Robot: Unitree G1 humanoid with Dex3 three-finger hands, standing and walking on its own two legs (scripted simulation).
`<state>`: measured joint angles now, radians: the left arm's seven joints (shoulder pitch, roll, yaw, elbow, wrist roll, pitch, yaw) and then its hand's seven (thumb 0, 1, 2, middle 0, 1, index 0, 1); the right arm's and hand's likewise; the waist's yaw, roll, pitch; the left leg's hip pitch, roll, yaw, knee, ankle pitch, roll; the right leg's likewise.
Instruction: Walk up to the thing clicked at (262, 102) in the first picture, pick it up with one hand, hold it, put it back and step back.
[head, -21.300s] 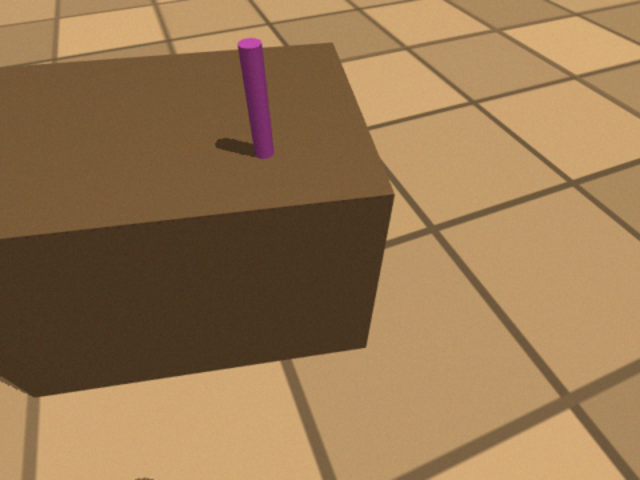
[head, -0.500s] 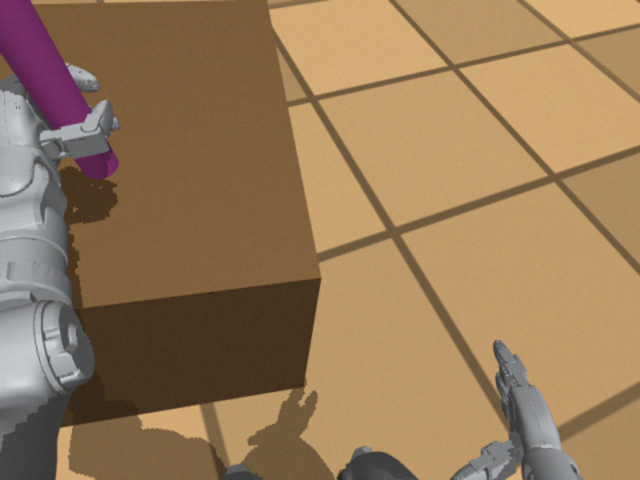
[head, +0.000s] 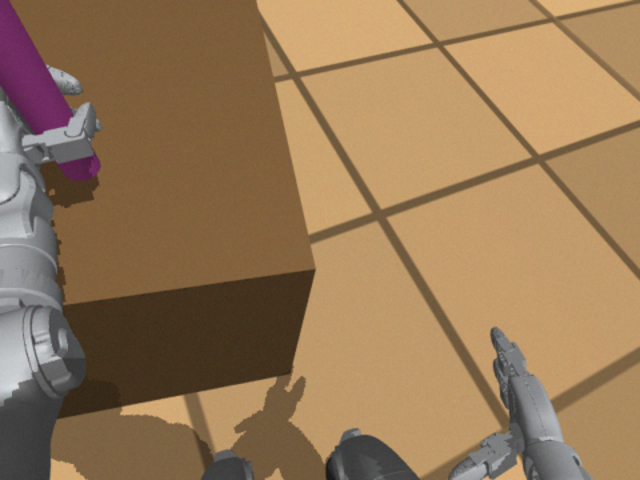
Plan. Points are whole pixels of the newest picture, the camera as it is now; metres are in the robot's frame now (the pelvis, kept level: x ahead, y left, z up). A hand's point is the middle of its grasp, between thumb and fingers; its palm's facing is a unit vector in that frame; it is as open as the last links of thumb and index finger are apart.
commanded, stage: lower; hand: left
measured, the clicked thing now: (32, 90) +0.53 +0.22 +0.15
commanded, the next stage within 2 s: loosen in 0.38 s
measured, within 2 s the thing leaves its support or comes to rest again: rests again in 0.54 s
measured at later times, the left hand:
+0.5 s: hand (84, 139) +0.53 +0.20 +0.07, palm faces +0.14 -0.99 -0.02, open 5.5 cm
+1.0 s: hand (84, 137) +0.53 +0.20 +0.07, palm faces +0.14 -0.99 -0.01, open 12.6 cm
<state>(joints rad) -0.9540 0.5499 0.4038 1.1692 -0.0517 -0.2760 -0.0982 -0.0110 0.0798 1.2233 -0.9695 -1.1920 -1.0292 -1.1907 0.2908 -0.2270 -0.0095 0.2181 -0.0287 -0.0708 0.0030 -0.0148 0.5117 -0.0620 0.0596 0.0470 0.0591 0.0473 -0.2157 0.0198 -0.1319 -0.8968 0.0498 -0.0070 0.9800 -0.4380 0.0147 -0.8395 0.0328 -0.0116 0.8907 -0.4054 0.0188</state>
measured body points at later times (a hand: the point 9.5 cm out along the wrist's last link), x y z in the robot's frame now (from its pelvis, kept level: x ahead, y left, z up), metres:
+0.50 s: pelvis -0.01 -0.01 -0.01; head +0.12 +0.03 +0.42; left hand +0.52 +0.25 +0.08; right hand +0.15 -0.27 -0.03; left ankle +0.01 +0.10 -0.68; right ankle +0.01 -0.14 -0.68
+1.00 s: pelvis -0.01 +0.00 -0.02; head +0.12 +0.03 +0.41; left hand +0.52 +0.25 +0.08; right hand +0.14 -0.26 -0.03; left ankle +0.01 +0.10 -0.68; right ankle +0.01 -0.14 -0.68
